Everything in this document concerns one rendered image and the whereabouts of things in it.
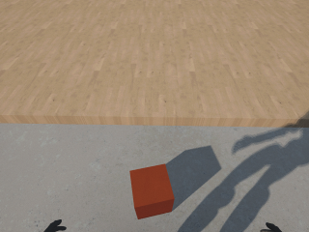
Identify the carton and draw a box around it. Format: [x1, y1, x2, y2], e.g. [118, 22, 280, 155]
[129, 163, 175, 219]

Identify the right robot hand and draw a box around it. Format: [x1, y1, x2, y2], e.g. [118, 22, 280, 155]
[260, 222, 282, 232]

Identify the left robot hand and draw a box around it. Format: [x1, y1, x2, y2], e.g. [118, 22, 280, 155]
[43, 219, 67, 232]

